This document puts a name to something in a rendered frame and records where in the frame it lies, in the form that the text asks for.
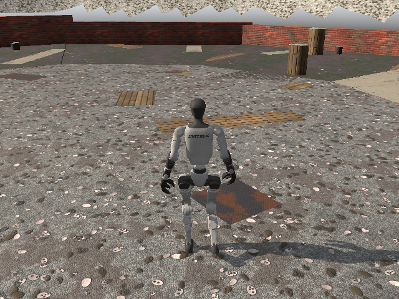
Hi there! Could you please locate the robot left thigh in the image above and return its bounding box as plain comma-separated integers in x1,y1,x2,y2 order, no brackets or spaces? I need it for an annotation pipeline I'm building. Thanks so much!
178,173,193,216

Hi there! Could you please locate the right robot upper arm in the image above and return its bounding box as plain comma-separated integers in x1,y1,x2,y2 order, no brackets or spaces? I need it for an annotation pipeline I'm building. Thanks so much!
211,125,229,159

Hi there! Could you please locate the left robot hand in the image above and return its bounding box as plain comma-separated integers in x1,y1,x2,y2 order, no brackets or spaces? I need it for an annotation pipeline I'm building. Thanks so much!
160,178,175,194

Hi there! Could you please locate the right robot hand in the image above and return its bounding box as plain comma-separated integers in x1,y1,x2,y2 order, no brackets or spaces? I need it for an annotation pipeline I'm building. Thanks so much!
222,172,236,185

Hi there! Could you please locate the left robot upper arm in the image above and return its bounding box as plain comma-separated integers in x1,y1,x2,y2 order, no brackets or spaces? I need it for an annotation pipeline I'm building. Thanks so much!
169,126,186,161

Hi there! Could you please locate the robot left forearm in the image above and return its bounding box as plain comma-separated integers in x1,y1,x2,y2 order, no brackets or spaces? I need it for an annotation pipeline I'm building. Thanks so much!
162,152,175,180

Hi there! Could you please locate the robot right forearm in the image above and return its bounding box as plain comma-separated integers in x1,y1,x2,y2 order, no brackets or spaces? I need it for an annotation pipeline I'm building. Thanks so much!
223,150,235,174

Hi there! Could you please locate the robot head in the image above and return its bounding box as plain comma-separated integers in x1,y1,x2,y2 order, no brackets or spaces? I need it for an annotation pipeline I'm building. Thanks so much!
188,98,209,128

